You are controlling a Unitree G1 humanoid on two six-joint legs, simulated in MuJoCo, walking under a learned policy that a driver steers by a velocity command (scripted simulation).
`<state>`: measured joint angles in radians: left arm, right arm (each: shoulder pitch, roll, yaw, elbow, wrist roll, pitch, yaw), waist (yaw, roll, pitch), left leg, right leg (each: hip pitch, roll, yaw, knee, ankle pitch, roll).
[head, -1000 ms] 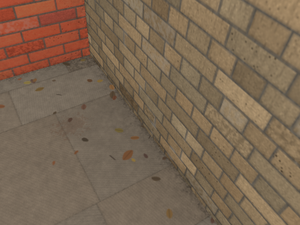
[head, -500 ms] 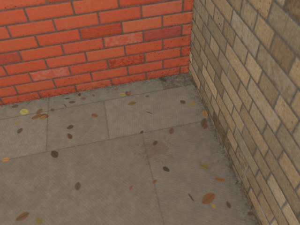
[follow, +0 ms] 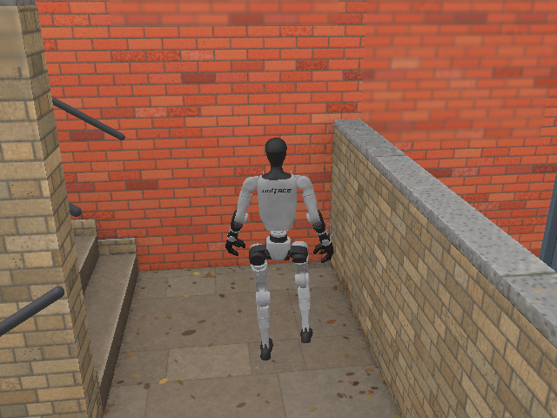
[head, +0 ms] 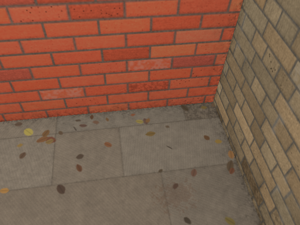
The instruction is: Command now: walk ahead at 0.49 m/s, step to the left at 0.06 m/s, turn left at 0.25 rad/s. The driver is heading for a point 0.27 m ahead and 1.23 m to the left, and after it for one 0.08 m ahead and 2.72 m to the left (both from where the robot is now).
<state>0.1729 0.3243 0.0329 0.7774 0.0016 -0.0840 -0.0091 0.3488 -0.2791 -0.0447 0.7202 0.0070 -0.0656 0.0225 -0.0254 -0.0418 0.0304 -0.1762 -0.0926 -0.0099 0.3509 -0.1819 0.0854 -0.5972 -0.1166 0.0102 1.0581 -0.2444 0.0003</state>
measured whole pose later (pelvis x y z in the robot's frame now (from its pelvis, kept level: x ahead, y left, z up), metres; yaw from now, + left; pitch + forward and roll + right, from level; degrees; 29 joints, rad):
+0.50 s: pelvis +0.28 -0.03 +0.00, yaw +15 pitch +0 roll -2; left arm 0.20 0.28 0.05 0.79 0.02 -0.09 0.00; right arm 0.30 -0.32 -0.08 0.75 0.05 -0.03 -0.03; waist 0.01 0.04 0.04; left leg -0.50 0.06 -0.09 1.15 -0.28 0.01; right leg -0.21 0.04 -0.10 0.38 -0.17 -0.04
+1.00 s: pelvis +0.52 +0.14 -0.01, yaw +32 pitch +1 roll +0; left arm 0.17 0.31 0.01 0.76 0.03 -0.12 0.03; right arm 0.18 -0.30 -0.06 0.71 0.00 -0.06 0.01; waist 0.00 -0.02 0.09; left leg -0.32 -0.12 -0.02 0.42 -0.11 0.10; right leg -0.47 -0.08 0.06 1.18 -0.34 0.04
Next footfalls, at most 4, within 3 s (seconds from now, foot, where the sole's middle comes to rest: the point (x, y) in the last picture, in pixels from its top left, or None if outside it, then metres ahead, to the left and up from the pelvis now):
0.30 right None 0.37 -0.11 -0.78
0.84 left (95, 204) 0.58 0.24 -0.78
1.20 right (108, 160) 0.81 0.19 -0.78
1.52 left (56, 222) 0.51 0.40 -0.78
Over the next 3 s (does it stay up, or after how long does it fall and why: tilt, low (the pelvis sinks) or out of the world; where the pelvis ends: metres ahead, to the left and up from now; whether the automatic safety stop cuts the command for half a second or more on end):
stays up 0.42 0.93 0.01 its command is cut before an obstacle after 1.0 s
